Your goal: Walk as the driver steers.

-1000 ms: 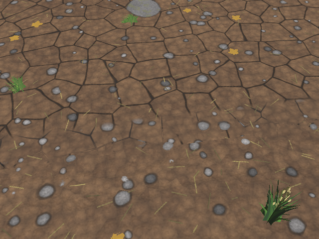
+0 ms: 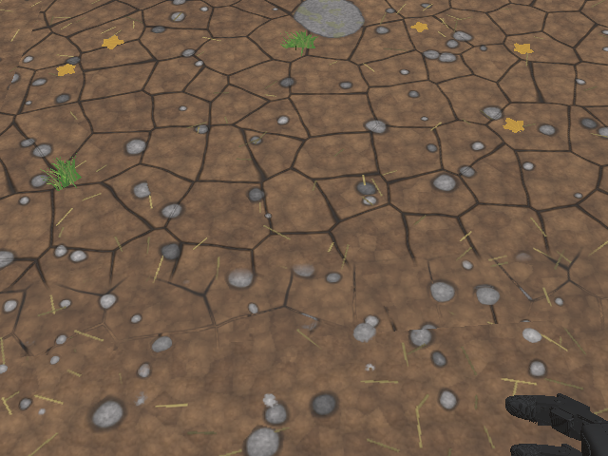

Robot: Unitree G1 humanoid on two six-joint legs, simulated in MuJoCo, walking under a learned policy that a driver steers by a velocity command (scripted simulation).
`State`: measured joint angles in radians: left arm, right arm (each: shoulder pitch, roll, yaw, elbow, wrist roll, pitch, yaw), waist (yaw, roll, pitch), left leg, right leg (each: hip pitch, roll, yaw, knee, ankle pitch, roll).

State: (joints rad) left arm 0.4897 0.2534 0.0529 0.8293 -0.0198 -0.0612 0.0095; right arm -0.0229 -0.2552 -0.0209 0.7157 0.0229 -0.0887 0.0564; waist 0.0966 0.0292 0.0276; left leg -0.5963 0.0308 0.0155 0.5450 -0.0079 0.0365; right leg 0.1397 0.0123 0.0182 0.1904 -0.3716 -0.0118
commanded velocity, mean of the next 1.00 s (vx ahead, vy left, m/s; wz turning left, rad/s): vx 0.49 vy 0.00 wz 0.15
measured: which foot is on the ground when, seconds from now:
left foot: up 0.00-0.02, down 0.04-0.62, up 0.64-1.00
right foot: down 0.00-0.06, up 0.08-0.58, down 0.60-1.00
